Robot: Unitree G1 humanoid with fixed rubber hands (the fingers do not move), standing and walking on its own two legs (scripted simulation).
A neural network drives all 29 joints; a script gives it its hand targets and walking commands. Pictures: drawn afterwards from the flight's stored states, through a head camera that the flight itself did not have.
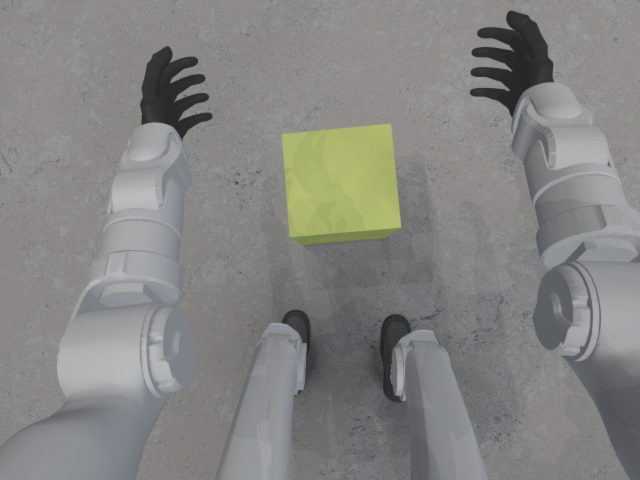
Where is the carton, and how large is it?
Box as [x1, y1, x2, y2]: [282, 124, 400, 244]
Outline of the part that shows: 390,124 282,134 290,237 301,244 386,237 400,227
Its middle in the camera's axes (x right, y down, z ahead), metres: +0.04 -0.11 +0.86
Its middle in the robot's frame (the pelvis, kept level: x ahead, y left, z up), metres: +0.51 +0.03 -0.52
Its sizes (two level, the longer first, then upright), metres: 0.210 0.200 0.250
